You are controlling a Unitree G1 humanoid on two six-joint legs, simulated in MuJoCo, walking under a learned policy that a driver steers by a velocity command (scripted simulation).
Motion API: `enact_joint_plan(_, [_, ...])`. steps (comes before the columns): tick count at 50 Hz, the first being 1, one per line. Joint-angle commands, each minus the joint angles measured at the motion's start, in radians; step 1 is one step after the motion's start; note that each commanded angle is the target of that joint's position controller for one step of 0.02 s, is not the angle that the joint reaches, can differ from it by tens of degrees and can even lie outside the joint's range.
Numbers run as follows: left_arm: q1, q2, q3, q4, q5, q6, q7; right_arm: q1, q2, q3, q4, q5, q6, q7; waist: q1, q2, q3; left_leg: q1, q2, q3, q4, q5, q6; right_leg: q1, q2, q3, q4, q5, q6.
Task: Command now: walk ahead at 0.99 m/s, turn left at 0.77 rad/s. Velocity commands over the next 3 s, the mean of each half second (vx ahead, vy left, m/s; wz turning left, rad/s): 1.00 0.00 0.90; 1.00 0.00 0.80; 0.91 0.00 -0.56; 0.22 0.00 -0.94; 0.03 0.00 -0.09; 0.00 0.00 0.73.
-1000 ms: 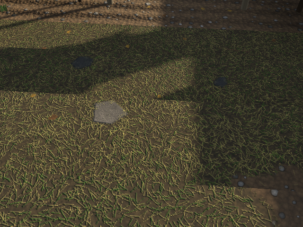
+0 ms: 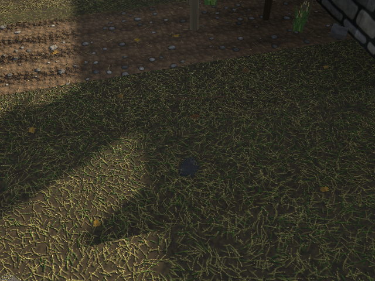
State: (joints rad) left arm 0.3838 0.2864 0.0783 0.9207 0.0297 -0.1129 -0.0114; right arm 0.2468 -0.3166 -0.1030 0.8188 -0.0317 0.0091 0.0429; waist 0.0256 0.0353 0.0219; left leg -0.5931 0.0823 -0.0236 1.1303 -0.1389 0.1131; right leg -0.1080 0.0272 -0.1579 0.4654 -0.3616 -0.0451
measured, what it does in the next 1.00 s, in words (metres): goes down, turning left: left foot 0.16 m lower, then right foot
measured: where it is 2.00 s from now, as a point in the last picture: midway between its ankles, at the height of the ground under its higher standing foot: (90, 154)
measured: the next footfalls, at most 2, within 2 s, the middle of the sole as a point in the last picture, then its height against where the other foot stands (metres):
left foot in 0.26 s outside the picture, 0.16 m lower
right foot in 0.58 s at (209, 232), level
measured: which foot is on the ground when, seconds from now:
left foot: up 0.00-0.24, down 0.26-0.58, up 0.60-1.00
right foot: down 0.00-0.24, up 0.26-0.56, down 0.58-1.00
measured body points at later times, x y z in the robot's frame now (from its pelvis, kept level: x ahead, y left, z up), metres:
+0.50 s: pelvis +0.45 +0.03 -0.18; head +0.48 +0.02 +0.27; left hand +0.55 +0.32 -0.26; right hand +0.52 -0.23 -0.33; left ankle +0.33 +0.02 -0.89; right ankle +0.69 -0.08 -0.85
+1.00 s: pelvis +0.84 +0.22 -0.23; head +0.86 +0.26 +0.22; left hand +0.55 +0.26 -0.35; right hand +1.19 +0.30 -0.29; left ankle +0.91 +0.41 -0.93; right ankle +0.74 -0.05 -0.89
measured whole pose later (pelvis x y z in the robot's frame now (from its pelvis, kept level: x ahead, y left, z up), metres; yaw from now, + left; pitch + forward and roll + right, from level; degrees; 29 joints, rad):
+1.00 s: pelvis +0.84 +0.22 -0.23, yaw +50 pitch +0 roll -3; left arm 0.61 0.25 0.03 1.03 0.03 -0.11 0.01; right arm -0.11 -0.29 -0.04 0.73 -0.06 -0.04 0.07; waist 0.13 0.05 0.07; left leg -0.58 0.02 0.06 0.54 0.42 0.14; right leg 0.21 0.00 -0.23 0.56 -0.71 0.04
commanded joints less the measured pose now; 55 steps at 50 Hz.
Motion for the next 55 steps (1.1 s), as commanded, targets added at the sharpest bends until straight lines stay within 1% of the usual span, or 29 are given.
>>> enact_joint_plan(1, [-0.042, 0.002, -0.014, -0.014, -0.005, -0.070, 0.014, -0.072, 0.027, 0.009, -0.061, 0.002, -0.012, 0.035, -0.046, -0.025, 0.109, -0.070, 0.008, 0.006, -0.301, 0.347, 0.005, -0.058, -0.187, 0.078, -0.179, 0.164, -0.033])
enact_joint_plan(5, [-0.013, 0.004, -0.034, 0.029, -0.009, -0.068, 0.057, -0.119, 0.037, 0.024, -0.032, 0.015, -0.020, 0.069, -0.060, -0.061, 0.080, 0.235, -0.051, 0.110, -0.455, 0.847, 0.034, -0.208, -0.177, -0.066, -0.039, 0.081, 0.001])
enact_joint_plan(9, [0.116, 0.066, -0.039, 0.061, 0.005, -0.018, 0.066, -0.162, -0.001, 0.032, -0.024, -0.038, -0.016, 0.030, -0.033, -0.015, 0.153, 0.225, -0.129, 0.268, -0.568, 0.615, 0.049, -0.003, -0.201, -0.133, 0.261, 0.537, 0.018])
enact_joint_plan(11, [0.134, 0.121, -0.027, 0.069, 0.002, 0.021, 0.081, 0.042, -0.036, 0.020, 0.042, -0.050, -0.005, -0.001, -0.117, -0.057, 0.064, 0.419, -0.151, 0.266, -0.642, 0.464, 0.076, 0.039, -0.226, -0.118, 0.664, 0.930, 0.018])
enact_joint_plan(12, [0.074, 0.116, -0.017, 0.062, 0.007, 0.043, 0.086, 0.264, -0.107, -0.010, 0.111, -0.054, -0.005, -0.016, -0.235, -0.039, 0.018, 0.610, -0.095, 0.131, -0.690, 0.368, 0.166, -0.091, -0.219, -0.061, 1.091, 0.888, 0.027])
enact_joint_plan(13, [-0.084, 0.077, -0.011, 0.036, 0.013, 0.055, 0.068, 0.430, -0.148, -0.033, 0.159, -0.018, -0.013, -0.027, -0.349, 0.056, 0.022, 0.801, -0.027, 0.012, -0.793, 0.469, 0.257, -0.349, -0.055, -0.084, 1.586, 0.115, 0.013])
enact_joint_plan(14, [-0.102, 0.017, -0.031, -0.095, 0.022, 0.026, 0.064, 0.415, -0.274, -0.049, 0.187, 0.009, -0.013, -0.032, -0.197, 0.230, 0.007, 1.090, 0.065, -0.090, -0.417, 1.049, 0.207, -0.808, -0.034, 0.035, 1.596, -0.283, 0.016])
enact_joint_plan(15, [-0.074, 0.052, -0.046, -0.141, 0.021, 0.011, 0.050, 0.417, -0.264, -0.043, 0.150, 0.023, -0.018, -0.032, -0.181, 0.062, -0.155, 1.265, 0.124, -0.305, -0.452, 0.857, 0.303, -0.970, -0.084, 0.147, 1.451, -0.225, 0.023])
enact_joint_plan(16, [-0.130, 0.063, -0.047, -0.153, 0.034, -0.005, 0.045, 0.386, -0.191, -0.032, 0.145, 0.024, -0.021, -0.034, -0.171, -0.098, -0.167, 1.207, 0.141, -0.439, -0.570, 0.528, 0.324, -1.004, -0.100, 0.204, 1.390, -0.152, 0.002])
enact_joint_plan(17, [-0.128, 0.090, -0.041, -0.186, 0.025, -0.021, 0.035, 0.258, -0.220, -0.037, 0.109, 0.014, -0.021, -0.057, -0.100, 0.001, -0.158, 1.069, 0.249, -0.684, -0.770, 0.001, 0.375, -1.041, -0.105, 0.257, 1.190, -0.090, 0.027])
enact_joint_plan(18, [-0.202, 0.136, -0.022, -0.167, 0.029, 0.006, 0.029, 0.151, -0.140, -0.012, 0.085, 0.019, -0.033, -0.070, -0.027, -0.155, 0.004, 0.765, 0.201, -0.640, -0.838, -0.038, 0.339, -0.930, -0.144, 0.262, 1.033, -0.076, 0.089])
enact_joint_plan(20, [-0.256, 0.107, -0.030, -0.188, 0.032, 0.051, 0.027, 0.048, -0.113, 0.009, 0.046, 0.003, -0.069, -0.072, 0.041, -0.169, 0.151, 0.255, 0.144, -0.610, -0.879, 0.007, 0.344, -0.627, -0.192, 0.285, 0.715, -0.068, 0.164])
enact_joint_plan(26, [-0.241, 0.039, -0.044, -0.196, -0.011, 0.045, 0.011, 0.063, -0.159, -0.014, 0.033, 0.041, -0.093, -0.034, 0.016, -0.035, 0.047, 0.091, -0.085, -0.333, -0.746, 0.416, 0.148, -0.023, -0.038, 0.161, 0.297, 0.318, 0.089])
enact_joint_plan(28, [0.284, 0.130, 0.015, -0.056, -0.005, 0.042, 0.025, -0.147, -0.200, -0.024, -0.015, 0.030, -0.096, -0.032, 0.335, -0.033, -0.194, 0.021, -0.133, -0.256, -0.206, 0.753, 0.056, 0.440, -0.002, 0.174, 0.377, 0.347, 0.068])
enact_joint_plan(29, [0.466, 0.217, 0.046, -0.008, 0.005, 0.041, 0.036, -0.233, -0.118, -0.012, -0.042, 0.021, -0.104, -0.035, 0.441, -0.218, -0.223, -0.036, -0.241, -0.197, 0.239, 0.231, 0.026, 0.503, -0.095, 0.263, 0.210, 0.116, 0.065])
enact_joint_plan(30, [0.365, 0.177, 0.021, -0.027, 0.018, 0.027, 0.020, -0.128, 0.043, 0.028, -0.092, 0.008, -0.114, -0.051, 0.271, -0.416, -0.139, -0.155, -0.271, -0.192, 0.532, -0.365, 0.036, 0.387, -0.320, 0.548, 0.137, 0.147, 0.074])
enact_joint_plan(31, [0.103, 0.147, 0.005, -0.093, 0.014, 0.022, 0.015, 0.064, 0.071, 0.047, -0.122, 0.046, -0.104, -0.052, 0.016, -0.440, -0.108, -0.295, -0.210, -0.132, 0.481, -0.286, 0.040, 0.292, -0.445, 0.964, -0.153, -0.027, -0.004])
enact_joint_plan(33, [-0.131, 0.066, 0.000, -0.158, -0.003, 0.019, 0.010, 0.003, -0.036, 0.023, -0.084, 0.004, -0.036, -0.025, -0.038, -0.080, 0.112, -0.203, -0.076, -0.093, 0.335, -0.154, 0.025, -0.086, -0.381, 0.803, -0.220, -0.403, -0.087])
enact_joint_plan(37, [-0.087, 0.099, 0.003, -0.080, -0.032, -0.029, 0.012, -0.178, -0.022, 0.034, -0.191, 0.008, 0.019, 0.034, -0.053, -0.134, 0.173, -0.086, 0.008, -0.048, 0.003, 0.030, -0.011, -0.249, -0.275, 0.352, -0.321, -0.041, -0.049])
enact_joint_plan(40, [0.028, 0.140, 0.024, -0.030, -0.015, -0.039, 0.012, -0.175, -0.041, 0.022, -0.171, -0.015, 0.014, 0.050, -0.022, -0.116, 0.079, -0.143, 0.023, 0.002, -0.010, 0.153, 0.020, 0.030, -0.303, 0.187, -0.242, 0.405, -0.070])
enact_joint_plan(42, [0.144, 0.024, -0.011, 0.007, 0.003, -0.057, 0.014, -0.299, -0.032, 0.022, -0.175, -0.012, -0.019, 0.034, 0.050, -0.008, 0.102, -0.303, -0.013, 0.025, -0.212, 0.346, 0.047, 0.231, -0.202, 0.063, -0.170, 0.235, -0.008])
enact_joint_plan(44, [0.198, 0.033, -0.018, 0.039, 0.021, -0.060, 0.019, -0.429, 0.038, 0.052, -0.197, -0.018, -0.047, 0.045, 0.070, -0.011, 0.139, -0.127, -0.052, 0.068, -0.401, 0.575, 0.038, 0.083, -0.181, 0.024, -0.195, 0.112, -0.004])
enact_joint_plan(47, [0.096, 0.083, -0.021, 0.017, -0.001, -0.027, 0.026, -0.312, 0.005, 0.057, -0.106, -0.008, -0.053, 0.051, -0.015, -0.023, 0.113, 0.275, -0.089, 0.105, -0.540, 0.722, 0.033, -0.128, -0.171, -0.017, -0.125, 0.171, -0.046])
enact_joint_plan(50, [0.193, 0.114, -0.027, 0.080, -0.002, 0.024, 0.038, -0.168, -0.046, 0.053, -0.029, -0.043, -0.048, -0.006, -0.055, -0.007, 0.063, 0.465, -0.093, 0.131, -0.633, 0.502, 0.024, -0.020, -0.161, 0.033, 0.257, 0.540, -0.085])
enact_joint_plan(51, [0.215, 0.112, -0.025, 0.101, 0.014, 0.053, 0.053, -0.022, -0.063, 0.049, 0.023, -0.045, -0.049, -0.030, -0.113, -0.043, 0.014, 0.539, -0.034, 0.069, -0.726, 0.476, 0.031, 0.029, -0.170, 0.090, 0.510, 0.641, -0.093])
enact_joint_plan(52, [0.138, 0.156, -0.004, 0.096, -0.008, 0.068, 0.056, 0.146, -0.092, 0.031, 0.062, -0.054, -0.055, -0.045, -0.227, -0.048, -0.060, 0.703, 0.022, 0.008, -0.889, 0.551, 0.051, -0.013, -0.128, 0.090, 0.861, 0.682, -0.085])
enact_joint_plan(53, [0.058, 0.123, 0.003, 0.060, -0.023, 0.073, 0.044, 0.218, -0.166, 0.010, 0.101, -0.065, -0.060, -0.041, -0.240, 0.029, -0.046, 0.918, 0.138, -0.095, -0.882, 0.650, 0.113, -0.336, 0.012, 0.093, 1.306, -0.129, -0.072])
enact_joint_plan(54, [0.116, 0.021, -0.025, -0.015, -0.049, 0.042, 0.043, 0.269, -0.223, 0.013, 0.102, -0.047, -0.075, -0.036, -0.138, 0.146, -0.175, 1.209, 0.258, -0.084, -0.373, 1.330, 0.030, -0.640, -0.009, 0.254, 1.379, -0.406, -0.108])
enact_joint_plan(55, [0.175, 0.038, -0.024, -0.003, -0.090, 0.016, 0.043, 0.278, -0.181, 0.012, 0.097, -0.028, -0.083, -0.033, -0.148, 0.099, -0.284, 1.349, 0.333, -0.165, -0.398, 1.133, 0.043, -0.812, -0.061, 0.318, 1.191, -0.231, -0.125])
